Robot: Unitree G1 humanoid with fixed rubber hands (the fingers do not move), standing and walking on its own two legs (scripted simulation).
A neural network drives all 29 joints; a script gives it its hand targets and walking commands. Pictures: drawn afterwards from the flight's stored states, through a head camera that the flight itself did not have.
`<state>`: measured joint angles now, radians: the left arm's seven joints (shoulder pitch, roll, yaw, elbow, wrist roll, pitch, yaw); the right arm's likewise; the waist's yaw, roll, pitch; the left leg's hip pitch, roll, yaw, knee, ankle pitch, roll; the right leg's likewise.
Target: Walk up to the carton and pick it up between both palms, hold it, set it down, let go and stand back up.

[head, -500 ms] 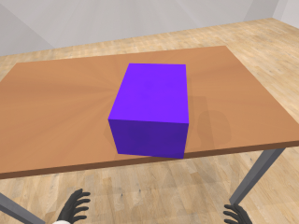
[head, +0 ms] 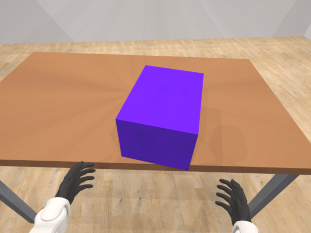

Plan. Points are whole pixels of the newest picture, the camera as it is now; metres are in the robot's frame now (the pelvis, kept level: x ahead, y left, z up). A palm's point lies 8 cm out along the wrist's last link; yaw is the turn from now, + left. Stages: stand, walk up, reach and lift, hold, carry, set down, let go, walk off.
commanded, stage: reach and lift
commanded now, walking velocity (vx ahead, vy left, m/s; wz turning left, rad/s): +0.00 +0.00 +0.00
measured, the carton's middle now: (164, 112) +0.50 +0.03 +0.04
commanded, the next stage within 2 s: none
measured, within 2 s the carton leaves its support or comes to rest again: neither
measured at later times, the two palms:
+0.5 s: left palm (60, 169) +0.25 +0.28 +0.06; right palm (234, 185) +0.25 -0.14 +0.05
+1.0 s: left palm (78, 135) +0.32 +0.25 +0.10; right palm (250, 159) +0.30 -0.18 +0.09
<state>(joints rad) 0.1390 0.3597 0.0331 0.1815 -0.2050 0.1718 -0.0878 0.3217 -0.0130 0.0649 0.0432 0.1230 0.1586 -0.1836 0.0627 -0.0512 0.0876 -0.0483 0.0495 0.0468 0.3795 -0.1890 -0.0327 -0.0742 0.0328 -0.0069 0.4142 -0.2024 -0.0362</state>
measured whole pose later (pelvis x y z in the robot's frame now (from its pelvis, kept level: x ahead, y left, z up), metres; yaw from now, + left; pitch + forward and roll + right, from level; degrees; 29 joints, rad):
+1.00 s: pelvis +0.03 +0.03 +0.01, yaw +0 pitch -2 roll -1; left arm -0.07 0.31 0.10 -0.09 -0.27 0.42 -0.05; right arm 0.06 -0.21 -0.05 -0.17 0.28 0.29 -0.19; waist 0.00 0.01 0.06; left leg -0.10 0.03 0.06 0.33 -0.20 0.00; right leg -0.09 0.01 0.01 0.29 -0.16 0.00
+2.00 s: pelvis +0.04 +0.04 +0.00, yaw +0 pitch +7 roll -1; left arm -0.85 0.40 0.08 0.65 -0.22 0.46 -0.02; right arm -0.76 -0.28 -0.04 0.62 0.36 0.31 -0.15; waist -0.08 -0.02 -0.08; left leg -0.30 0.03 0.05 0.40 -0.22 0.01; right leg -0.27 0.02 0.00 0.31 -0.16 0.01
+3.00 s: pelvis +0.00 +0.03 -0.02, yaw +2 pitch +18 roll -2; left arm -1.04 0.27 -0.11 1.44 -0.29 -0.21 0.02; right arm -0.92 -0.12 -0.05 1.21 0.25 -0.10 -0.16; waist -0.10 -0.01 -0.22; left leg -0.68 0.03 0.01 0.60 -0.23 0.00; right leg -0.64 0.01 -0.03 0.53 -0.20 0.00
